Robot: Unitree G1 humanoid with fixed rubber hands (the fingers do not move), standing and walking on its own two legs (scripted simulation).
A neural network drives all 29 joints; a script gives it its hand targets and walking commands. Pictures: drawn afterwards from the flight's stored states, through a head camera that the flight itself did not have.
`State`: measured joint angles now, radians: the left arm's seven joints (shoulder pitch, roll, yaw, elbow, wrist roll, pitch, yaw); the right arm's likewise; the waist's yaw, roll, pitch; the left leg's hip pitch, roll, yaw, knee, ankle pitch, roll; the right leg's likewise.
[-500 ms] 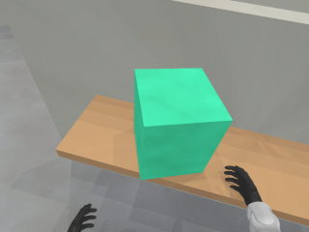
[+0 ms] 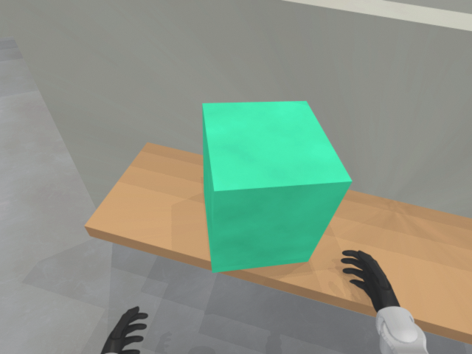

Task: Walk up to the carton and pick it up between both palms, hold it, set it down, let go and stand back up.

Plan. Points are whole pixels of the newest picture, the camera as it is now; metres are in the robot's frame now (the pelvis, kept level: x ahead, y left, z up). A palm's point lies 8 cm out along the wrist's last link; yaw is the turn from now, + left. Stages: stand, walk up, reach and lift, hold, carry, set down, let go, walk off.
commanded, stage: stand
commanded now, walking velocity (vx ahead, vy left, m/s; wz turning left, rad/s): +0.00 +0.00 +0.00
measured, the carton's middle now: (258, 187) +0.40 -0.05 +0.06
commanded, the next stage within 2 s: none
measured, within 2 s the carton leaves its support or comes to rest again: neither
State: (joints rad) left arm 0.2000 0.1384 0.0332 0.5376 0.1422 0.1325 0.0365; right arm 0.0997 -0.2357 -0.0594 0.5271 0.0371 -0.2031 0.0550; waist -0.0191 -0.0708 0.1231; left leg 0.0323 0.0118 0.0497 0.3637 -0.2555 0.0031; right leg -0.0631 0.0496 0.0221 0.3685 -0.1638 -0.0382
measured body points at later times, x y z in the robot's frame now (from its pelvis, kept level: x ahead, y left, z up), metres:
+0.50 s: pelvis -0.01 +0.02 -0.01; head -0.02 +0.01 +0.44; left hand +0.08 +0.33 -0.11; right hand +0.22 -0.25 -0.01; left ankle -0.02 +0.11 -0.74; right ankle +0.03 -0.10 -0.74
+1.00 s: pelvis +0.00 +0.04 -0.01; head +0.00 +0.04 +0.44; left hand +0.12 +0.32 -0.12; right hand +0.22 -0.24 +0.00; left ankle -0.03 +0.11 -0.74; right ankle +0.03 -0.10 -0.74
